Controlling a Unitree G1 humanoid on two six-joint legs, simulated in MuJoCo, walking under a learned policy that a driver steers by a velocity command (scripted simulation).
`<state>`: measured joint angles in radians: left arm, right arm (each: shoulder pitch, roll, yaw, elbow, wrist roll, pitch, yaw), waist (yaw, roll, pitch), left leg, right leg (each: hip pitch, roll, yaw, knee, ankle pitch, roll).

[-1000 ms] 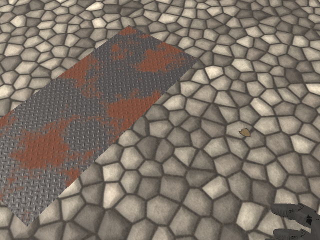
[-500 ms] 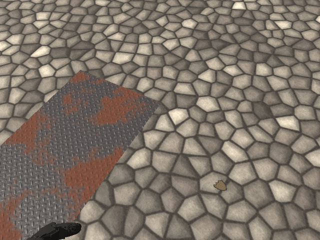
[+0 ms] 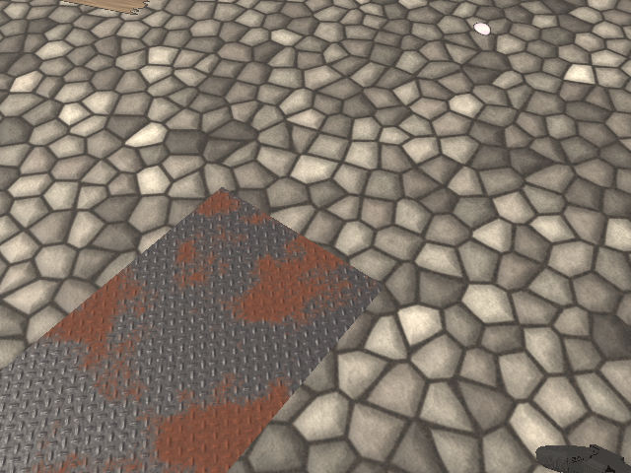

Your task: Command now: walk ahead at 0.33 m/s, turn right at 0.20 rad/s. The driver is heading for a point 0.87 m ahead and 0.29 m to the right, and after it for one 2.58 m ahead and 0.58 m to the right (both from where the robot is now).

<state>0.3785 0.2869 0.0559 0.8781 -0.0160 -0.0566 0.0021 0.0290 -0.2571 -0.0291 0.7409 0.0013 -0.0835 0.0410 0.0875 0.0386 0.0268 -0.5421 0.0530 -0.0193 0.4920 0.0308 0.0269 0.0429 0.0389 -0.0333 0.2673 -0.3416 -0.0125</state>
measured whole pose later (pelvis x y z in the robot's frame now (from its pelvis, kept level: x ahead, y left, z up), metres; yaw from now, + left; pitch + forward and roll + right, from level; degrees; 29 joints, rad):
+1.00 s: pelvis +0.14 +0.00 +0.00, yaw -29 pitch +1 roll +1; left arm 0.13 0.30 0.05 0.68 0.01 0.03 0.02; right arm 0.12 -0.29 -0.07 0.86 -0.01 0.00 0.00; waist -0.01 -0.03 0.03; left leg -0.25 -0.01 -0.02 0.51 -0.26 -0.01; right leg -0.33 0.07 0.14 0.58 -0.29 -0.02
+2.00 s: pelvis +0.47 -0.12 +0.01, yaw -29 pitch +0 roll +2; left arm 0.17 0.30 0.06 0.78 -0.01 -0.07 0.01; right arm 0.31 -0.27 -0.05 0.92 0.00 -0.09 0.02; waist -0.06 -0.04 0.02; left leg -0.09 -0.08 0.06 0.24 -0.16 0.07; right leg -0.68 -0.15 0.05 0.89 -0.07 0.00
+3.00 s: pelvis +0.98 -0.37 +0.01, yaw -7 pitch +1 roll +0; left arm 0.11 0.30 0.06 0.76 0.01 -0.11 0.00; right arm 0.29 -0.28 -0.07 0.75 0.01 -0.05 0.02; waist -0.03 -0.02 0.06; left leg -0.24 -0.12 -0.04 0.38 -0.16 0.10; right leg -0.57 -0.10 0.07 1.06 -0.31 0.03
